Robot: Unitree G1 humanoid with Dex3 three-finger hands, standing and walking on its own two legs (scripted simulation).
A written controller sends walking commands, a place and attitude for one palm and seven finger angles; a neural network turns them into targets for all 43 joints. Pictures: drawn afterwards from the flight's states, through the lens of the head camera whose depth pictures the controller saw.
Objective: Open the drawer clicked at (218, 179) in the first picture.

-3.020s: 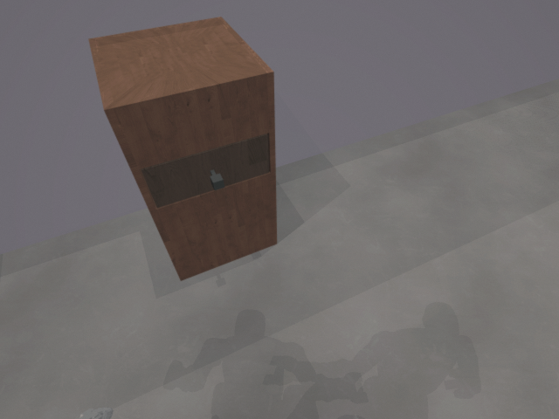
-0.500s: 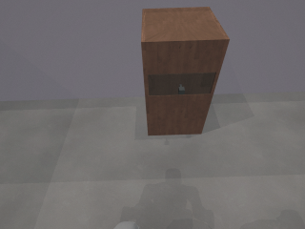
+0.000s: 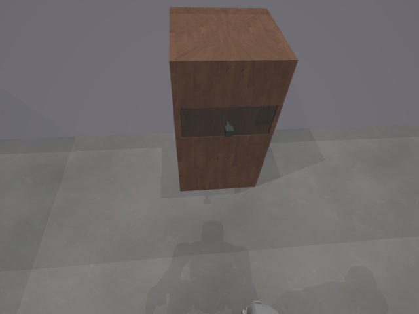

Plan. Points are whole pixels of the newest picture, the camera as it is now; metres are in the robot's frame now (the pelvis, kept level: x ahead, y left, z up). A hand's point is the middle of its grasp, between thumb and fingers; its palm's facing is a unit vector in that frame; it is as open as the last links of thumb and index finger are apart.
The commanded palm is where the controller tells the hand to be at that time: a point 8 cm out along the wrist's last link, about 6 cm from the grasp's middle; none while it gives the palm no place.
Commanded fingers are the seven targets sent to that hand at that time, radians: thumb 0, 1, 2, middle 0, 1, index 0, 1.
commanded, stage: take the last steps up to it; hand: left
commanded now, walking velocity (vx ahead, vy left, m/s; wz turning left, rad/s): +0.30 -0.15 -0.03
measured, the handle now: (228, 128) +0.82 -0.07 -0.25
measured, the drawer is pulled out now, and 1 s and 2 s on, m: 0.00 0.00 0.00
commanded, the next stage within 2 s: come to a stop and stand still in 0.66 s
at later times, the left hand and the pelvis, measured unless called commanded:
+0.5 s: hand (159, 301) +0.18 +0.12 -0.20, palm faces +0.00 -0.99 -0.10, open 7.3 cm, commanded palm none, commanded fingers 0.00 0.90 0.90 -0.20 -0.30 -0.20 -0.30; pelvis +0.19 -0.05 -0.02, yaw -2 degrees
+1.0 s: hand (204, 196) +0.45 +0.02 -0.17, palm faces -0.03 -0.97 -0.23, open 7.3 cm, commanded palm none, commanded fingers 0.00 0.90 0.90 -0.20 -0.30 -0.20 -0.30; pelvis +0.35 -0.15 -0.01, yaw -1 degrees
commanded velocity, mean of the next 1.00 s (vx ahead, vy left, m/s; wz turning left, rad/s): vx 0.09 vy -0.04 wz -0.01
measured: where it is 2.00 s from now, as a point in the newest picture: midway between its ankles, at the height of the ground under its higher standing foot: (225, 298)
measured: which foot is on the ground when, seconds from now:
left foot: down 0.00-0.08, up 0.10-0.42, down 0.44-0.88, up 0.90-1.00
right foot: up 0.00-0.06, down 0.08-0.44, up 0.46-0.84, down 0.86-1.00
